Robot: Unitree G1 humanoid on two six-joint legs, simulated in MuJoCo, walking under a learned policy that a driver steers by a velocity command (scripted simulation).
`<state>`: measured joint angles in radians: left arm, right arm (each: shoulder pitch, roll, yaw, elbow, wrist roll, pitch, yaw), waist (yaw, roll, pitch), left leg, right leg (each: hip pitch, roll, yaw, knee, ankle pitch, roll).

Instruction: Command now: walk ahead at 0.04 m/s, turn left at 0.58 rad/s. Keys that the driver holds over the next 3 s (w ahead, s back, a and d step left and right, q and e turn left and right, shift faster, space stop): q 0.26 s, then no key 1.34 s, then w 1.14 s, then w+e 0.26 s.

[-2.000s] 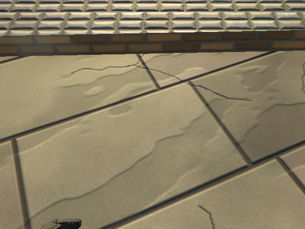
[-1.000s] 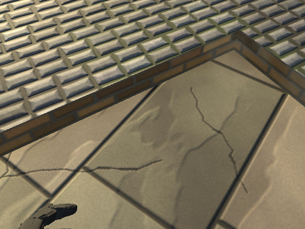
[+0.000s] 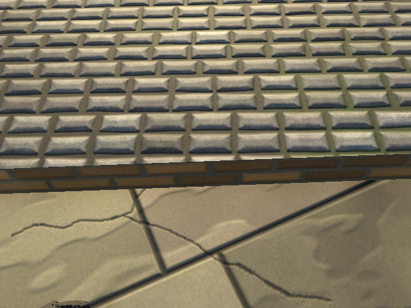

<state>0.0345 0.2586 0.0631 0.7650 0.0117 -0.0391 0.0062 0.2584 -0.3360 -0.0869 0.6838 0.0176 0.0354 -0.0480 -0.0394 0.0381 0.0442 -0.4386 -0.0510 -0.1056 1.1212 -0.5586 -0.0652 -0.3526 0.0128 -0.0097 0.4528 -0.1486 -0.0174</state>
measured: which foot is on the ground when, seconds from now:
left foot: up 0.00-0.28, down 0.30-1.00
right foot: down 0.00-0.30, up 0.32-0.68, down 0.70-1.00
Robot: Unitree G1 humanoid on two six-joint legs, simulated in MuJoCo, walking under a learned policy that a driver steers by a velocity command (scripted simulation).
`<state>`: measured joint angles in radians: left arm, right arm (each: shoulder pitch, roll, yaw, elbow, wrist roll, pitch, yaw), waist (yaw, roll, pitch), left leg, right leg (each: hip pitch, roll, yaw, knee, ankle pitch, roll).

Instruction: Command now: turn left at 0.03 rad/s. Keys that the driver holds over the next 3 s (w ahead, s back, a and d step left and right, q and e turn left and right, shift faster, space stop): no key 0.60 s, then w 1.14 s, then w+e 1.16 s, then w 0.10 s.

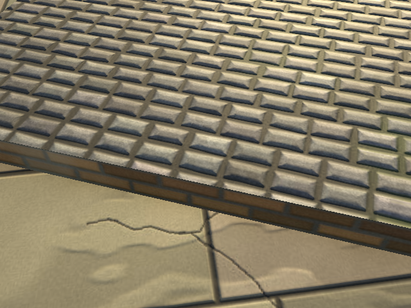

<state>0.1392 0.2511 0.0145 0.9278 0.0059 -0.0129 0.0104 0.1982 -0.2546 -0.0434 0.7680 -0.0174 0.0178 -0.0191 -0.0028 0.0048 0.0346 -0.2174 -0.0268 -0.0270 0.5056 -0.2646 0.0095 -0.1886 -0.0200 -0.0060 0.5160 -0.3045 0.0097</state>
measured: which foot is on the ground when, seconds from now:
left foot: down 0.00-1.00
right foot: down 0.00-0.86, up 0.88-1.00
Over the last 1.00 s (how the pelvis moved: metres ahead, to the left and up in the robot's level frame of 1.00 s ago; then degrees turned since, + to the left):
0.04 0.03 0.00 15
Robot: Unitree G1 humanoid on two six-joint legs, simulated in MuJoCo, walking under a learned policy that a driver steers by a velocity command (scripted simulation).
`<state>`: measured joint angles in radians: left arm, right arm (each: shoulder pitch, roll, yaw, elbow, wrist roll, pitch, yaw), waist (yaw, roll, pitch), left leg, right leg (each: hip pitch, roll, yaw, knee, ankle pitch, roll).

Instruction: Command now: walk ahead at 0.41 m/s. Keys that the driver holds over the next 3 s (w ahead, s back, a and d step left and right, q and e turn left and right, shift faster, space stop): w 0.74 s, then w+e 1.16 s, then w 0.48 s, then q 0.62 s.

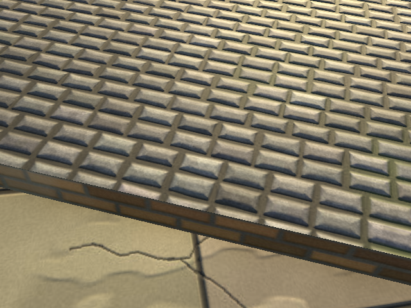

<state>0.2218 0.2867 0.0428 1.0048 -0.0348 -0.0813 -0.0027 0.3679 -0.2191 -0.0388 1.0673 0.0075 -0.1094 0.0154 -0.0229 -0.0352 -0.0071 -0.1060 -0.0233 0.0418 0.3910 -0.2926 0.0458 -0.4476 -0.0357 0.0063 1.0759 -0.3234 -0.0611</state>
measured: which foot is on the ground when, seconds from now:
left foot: down 0.00-0.32, up 0.34-0.82, down 0.84-1.00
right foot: up 0.00-0.30, down 0.32-0.86, up 0.88-1.00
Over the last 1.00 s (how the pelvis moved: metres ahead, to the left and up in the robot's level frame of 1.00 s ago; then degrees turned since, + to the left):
0.08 0.03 0.01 -1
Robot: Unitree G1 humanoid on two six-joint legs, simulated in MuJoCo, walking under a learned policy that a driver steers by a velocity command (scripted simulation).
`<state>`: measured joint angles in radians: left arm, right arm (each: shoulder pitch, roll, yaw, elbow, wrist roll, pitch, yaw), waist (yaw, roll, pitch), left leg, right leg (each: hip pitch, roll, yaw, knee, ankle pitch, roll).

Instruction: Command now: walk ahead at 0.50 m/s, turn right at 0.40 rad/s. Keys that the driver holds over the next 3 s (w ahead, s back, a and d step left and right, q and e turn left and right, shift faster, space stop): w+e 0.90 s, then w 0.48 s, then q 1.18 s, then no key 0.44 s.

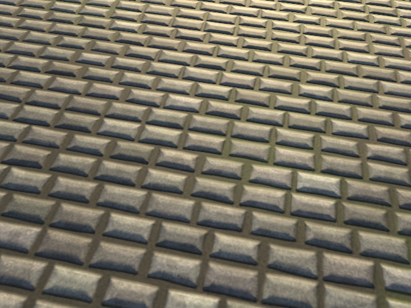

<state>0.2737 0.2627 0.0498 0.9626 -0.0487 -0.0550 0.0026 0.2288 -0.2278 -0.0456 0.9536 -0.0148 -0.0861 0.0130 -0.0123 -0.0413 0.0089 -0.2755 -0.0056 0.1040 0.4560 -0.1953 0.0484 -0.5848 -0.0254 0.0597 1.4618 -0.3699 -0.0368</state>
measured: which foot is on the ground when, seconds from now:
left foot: down 0.00-0.38, up 0.40-0.92, down 0.94-1.00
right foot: up 0.00-0.34, down 0.36-0.94, up 0.96-1.00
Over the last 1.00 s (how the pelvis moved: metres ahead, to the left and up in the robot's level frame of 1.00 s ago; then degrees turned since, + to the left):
0.54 -0.01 0.00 -5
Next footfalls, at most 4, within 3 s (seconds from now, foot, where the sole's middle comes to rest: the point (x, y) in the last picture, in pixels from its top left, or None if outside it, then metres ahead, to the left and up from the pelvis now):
0.36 right None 0.36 -0.16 -0.62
0.94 left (255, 214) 0.75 -0.16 -0.62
1.46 right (355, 194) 0.84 -0.52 -0.62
1.92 left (287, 159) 1.00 -0.30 -0.62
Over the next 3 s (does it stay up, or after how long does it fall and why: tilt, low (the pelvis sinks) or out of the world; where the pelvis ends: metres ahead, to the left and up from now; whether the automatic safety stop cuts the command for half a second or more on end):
stays up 0.88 -0.35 0.16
